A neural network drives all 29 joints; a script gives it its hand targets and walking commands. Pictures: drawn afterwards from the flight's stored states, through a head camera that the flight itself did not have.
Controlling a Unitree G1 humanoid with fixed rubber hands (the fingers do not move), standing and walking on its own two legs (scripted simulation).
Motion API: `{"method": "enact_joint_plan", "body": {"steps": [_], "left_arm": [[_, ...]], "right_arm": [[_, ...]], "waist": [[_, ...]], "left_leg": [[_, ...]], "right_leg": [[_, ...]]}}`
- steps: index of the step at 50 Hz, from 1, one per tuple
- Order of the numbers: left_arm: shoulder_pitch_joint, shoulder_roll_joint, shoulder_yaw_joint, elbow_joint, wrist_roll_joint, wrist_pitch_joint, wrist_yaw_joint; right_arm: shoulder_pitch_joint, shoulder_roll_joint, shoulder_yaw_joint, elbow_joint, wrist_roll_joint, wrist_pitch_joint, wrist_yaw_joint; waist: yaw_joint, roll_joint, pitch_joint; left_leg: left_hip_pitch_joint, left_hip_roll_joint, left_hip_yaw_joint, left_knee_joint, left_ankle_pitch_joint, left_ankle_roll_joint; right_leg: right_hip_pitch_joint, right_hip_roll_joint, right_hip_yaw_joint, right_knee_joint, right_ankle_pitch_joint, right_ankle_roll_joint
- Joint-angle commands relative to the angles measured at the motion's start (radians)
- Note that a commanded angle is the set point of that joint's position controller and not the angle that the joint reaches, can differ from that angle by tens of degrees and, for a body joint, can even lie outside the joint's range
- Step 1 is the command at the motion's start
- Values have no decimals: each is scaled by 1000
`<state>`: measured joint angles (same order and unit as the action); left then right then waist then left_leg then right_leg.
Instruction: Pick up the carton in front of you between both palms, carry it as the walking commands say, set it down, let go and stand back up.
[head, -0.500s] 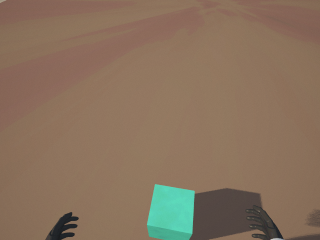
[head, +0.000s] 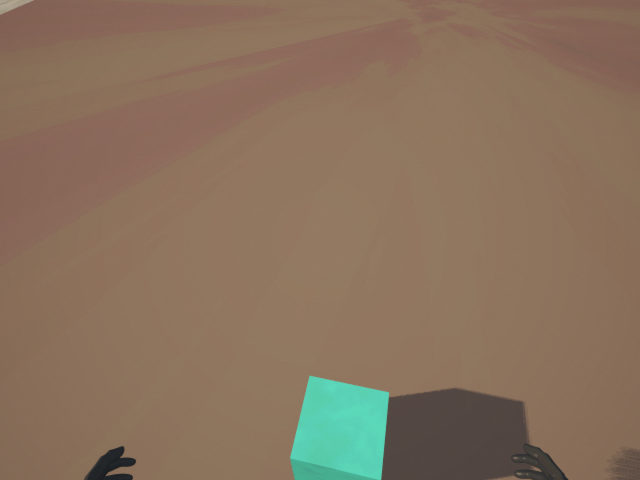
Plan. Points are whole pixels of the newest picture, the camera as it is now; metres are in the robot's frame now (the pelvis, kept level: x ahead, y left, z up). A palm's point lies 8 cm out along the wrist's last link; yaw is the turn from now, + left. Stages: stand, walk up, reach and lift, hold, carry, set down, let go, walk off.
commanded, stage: stand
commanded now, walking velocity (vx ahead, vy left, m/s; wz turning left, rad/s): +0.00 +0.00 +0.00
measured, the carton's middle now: (340, 438) +0.36 -0.05 -0.65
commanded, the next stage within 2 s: none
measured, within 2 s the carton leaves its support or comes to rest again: neither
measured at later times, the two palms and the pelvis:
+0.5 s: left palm out of the picture +0.08 +0.31 -0.09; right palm out of the picture +0.08 -0.30 -0.10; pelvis -0.02 +0.00 +0.01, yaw +0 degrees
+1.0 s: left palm out of the picture +0.07 +0.32 -0.09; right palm out of the picture +0.07 -0.30 -0.10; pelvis -0.02 +0.01 +0.01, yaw +0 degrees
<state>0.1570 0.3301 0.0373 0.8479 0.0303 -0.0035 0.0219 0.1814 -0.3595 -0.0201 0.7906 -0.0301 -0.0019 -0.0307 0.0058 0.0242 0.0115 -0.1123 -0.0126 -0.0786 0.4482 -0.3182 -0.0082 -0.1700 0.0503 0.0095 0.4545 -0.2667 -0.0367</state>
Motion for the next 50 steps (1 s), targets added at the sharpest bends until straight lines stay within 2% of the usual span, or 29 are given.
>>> {"method": "enact_joint_plan", "body": {"steps": [1, 13, 25, 50], "left_arm": [[-36, 169, 35, -25, -3, -12, 2], [-54, 181, 30, 39, -8, -13, -5], [-65, 197, 21, 89, -12, -15, -10], [-84, 223, 4, 155, -19, -18, -11]], "right_arm": [[-25, -149, -28, -31, 1, -16, -6], [-40, -167, -19, 32, 2, -21, -3], [-44, -180, -13, 87, 6, -25, 3], [-55, -200, -5, 157, 14, -25, 8]], "waist": [[0, -12, -52], [4, -21, -17], [6, -20, -3], [4, -20, -9]], "left_leg": [[-19, 89, -59, -52, 320, 12], [-27, 98, -72, -109, 245, 18], [-28, 102, -78, -140, 201, 22], [-12, 111, -79, -159, 235, 28]], "right_leg": [[65, -135, 118, -64, 338, 9], [63, -139, 126, -112, 234, 7], [64, -144, 134, -143, 184, 7], [79, -153, 132, -152, 219, 4]]}}
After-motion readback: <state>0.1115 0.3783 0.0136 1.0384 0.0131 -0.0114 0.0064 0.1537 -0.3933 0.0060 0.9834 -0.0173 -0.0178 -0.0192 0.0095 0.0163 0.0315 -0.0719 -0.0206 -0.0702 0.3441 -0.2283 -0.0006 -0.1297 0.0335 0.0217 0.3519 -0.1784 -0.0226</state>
